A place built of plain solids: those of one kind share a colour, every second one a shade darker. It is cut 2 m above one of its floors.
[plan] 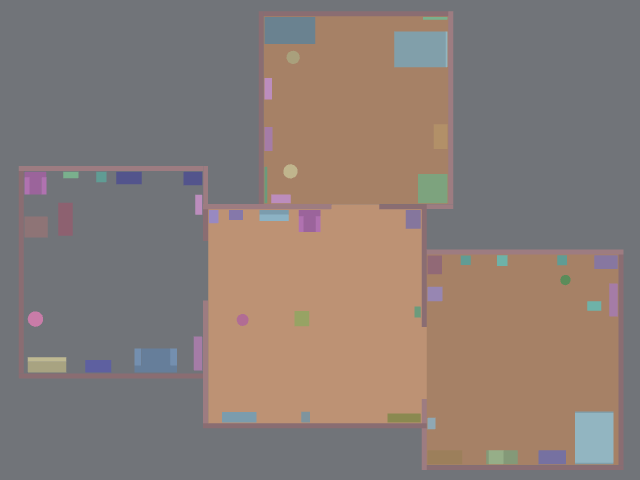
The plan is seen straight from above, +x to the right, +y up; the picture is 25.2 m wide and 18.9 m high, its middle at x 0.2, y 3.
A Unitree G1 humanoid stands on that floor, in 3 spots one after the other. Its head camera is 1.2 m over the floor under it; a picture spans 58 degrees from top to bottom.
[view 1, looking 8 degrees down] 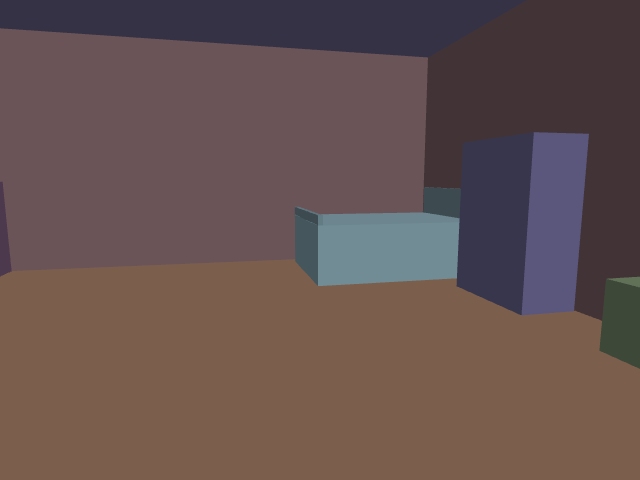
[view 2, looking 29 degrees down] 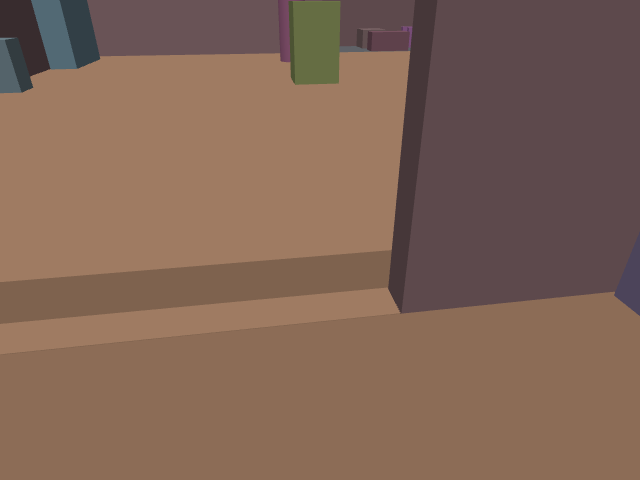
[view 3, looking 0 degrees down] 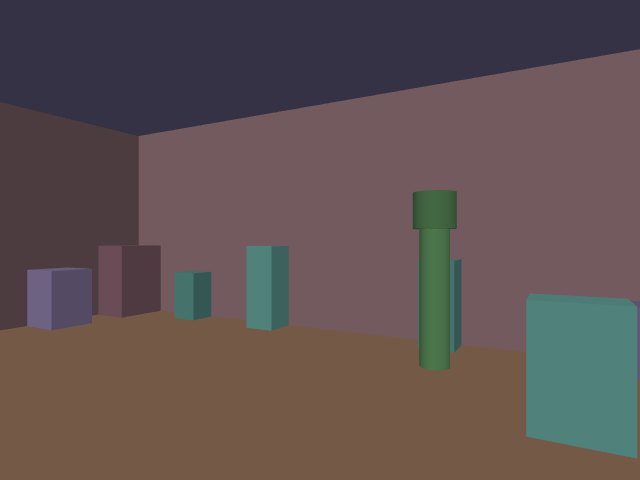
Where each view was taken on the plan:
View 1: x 5.59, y -2.70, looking -13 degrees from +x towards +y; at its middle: bed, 4.82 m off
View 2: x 5.83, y -1.01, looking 171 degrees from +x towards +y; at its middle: floor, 2.05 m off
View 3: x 10.91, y -2.70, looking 119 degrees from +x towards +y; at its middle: wall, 5.87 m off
